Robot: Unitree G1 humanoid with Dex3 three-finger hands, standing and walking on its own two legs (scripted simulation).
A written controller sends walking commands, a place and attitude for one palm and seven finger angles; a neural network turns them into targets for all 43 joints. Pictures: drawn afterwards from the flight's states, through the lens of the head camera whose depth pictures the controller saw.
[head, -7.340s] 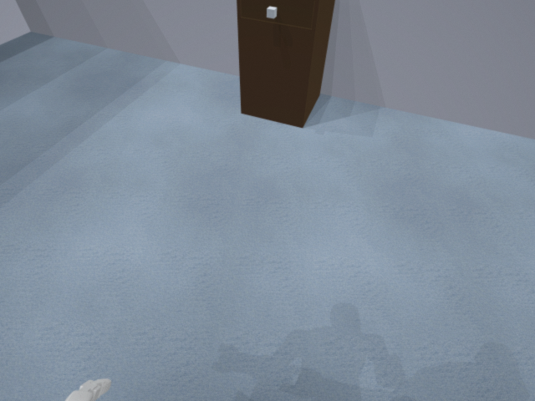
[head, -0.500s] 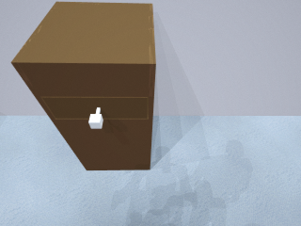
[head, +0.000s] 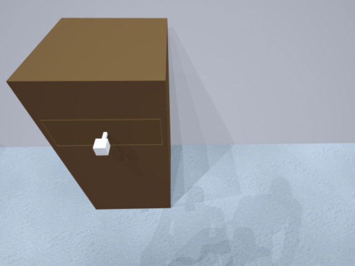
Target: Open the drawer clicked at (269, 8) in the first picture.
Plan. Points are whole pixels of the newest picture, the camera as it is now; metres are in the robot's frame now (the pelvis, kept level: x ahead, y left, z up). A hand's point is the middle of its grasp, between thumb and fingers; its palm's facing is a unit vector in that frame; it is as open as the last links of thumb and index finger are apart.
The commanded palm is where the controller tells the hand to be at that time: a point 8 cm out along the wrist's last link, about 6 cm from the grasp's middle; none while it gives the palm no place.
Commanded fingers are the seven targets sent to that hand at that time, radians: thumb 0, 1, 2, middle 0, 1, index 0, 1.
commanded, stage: come to a stop and stand still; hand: left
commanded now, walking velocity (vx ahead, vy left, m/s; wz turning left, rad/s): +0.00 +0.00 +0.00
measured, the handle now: (103, 142) +0.51 +0.27 -0.10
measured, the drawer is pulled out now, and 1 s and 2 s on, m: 0.00 0.00 0.00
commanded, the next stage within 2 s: look again from close up in 0.02 s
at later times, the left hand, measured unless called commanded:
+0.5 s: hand out of the picture +0.05 +0.23 -0.19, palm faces +0.01 -0.98 -0.20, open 7.3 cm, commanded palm none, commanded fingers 0.00 0.90 0.90 -0.20 -0.30 -0.20 -0.30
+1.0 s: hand out of the picture +0.01 +0.23 -0.18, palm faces -0.02 -0.98 -0.22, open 7.4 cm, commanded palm none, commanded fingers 0.00 0.90 0.90 -0.20 -0.30 -0.20 -0.30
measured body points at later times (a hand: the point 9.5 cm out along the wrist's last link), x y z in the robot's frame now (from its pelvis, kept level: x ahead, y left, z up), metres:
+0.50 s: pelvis +0.03 +0.05 -0.01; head +0.03 +0.07 +0.44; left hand +0.05 +0.29 -0.17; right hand +0.06 -0.18 -0.15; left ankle +0.03 +0.15 -0.74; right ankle -0.03 -0.09 -0.74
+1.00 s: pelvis +0.01 +0.05 -0.01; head +0.04 +0.05 +0.44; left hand +0.01 +0.29 -0.16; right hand +0.03 -0.18 -0.17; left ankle +0.03 +0.15 -0.74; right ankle -0.03 -0.09 -0.74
